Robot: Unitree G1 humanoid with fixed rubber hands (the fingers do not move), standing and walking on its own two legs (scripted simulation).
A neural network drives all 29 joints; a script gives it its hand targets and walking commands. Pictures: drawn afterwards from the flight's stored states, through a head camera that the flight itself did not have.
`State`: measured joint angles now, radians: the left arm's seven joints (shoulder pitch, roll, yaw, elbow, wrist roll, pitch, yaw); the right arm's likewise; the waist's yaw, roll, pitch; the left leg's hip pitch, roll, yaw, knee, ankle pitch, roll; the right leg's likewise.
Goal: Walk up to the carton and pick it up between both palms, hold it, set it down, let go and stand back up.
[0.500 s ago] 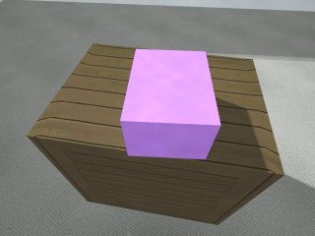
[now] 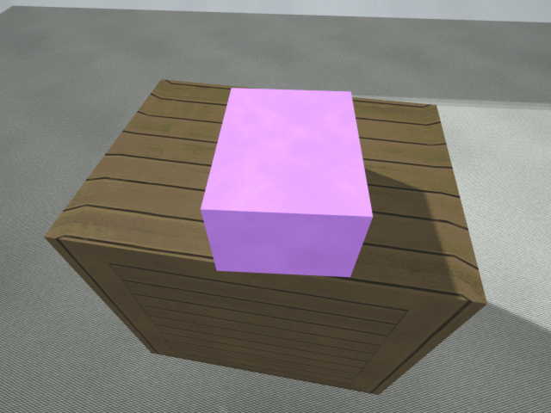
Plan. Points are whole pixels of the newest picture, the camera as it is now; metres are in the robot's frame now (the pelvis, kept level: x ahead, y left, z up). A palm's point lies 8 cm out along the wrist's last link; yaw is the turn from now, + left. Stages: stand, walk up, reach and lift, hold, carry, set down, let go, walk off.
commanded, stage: stand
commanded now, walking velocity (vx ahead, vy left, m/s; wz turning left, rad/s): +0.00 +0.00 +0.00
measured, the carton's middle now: (287, 176) +0.50 -0.01 +0.04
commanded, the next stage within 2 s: walk up in 1.80 s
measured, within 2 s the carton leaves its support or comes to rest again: neither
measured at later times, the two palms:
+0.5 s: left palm out of the picture -0.02 +0.18 -0.15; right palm out of the picture -0.03 -0.20 -0.16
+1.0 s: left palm out of the picture -0.01 +0.17 -0.15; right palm out of the picture -0.01 -0.22 -0.16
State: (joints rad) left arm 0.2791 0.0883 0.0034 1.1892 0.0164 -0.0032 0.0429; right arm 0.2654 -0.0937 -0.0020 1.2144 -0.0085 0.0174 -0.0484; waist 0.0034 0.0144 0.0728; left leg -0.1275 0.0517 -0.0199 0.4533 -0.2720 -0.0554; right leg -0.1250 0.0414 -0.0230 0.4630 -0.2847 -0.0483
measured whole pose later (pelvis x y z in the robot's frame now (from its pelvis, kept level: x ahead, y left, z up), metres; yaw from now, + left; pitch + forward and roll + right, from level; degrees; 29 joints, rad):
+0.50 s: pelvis +0.01 -0.01 +0.00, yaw +0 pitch -2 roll +0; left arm 0.29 0.09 0.00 1.17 0.01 -0.01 0.04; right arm 0.29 -0.08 0.01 1.22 -0.01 0.01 -0.05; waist 0.00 0.02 0.06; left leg -0.13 0.08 -0.03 0.44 -0.28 -0.08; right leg -0.12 0.07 -0.03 0.45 -0.29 -0.07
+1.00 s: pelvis +0.02 -0.03 +0.00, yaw +0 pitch -2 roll +0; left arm 0.30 0.10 0.00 1.17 0.01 -0.02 0.04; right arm 0.28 -0.09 0.00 1.22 -0.01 0.01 -0.05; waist 0.00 0.02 0.05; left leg -0.12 0.10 -0.03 0.45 -0.29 -0.10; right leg -0.11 0.09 -0.04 0.44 -0.30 -0.09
